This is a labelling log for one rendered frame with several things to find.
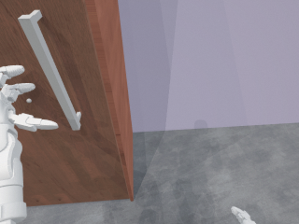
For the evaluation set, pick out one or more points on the right robot hand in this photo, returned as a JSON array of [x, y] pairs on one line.
[[242, 216]]

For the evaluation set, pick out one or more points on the wardrobe door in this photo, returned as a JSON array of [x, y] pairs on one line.
[[62, 165]]

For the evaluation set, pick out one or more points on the left robot hand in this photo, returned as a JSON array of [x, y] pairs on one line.
[[9, 95]]

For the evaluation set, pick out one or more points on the handle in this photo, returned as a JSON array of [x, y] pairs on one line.
[[36, 39]]

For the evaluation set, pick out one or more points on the robot left forearm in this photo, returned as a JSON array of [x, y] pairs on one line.
[[12, 207]]

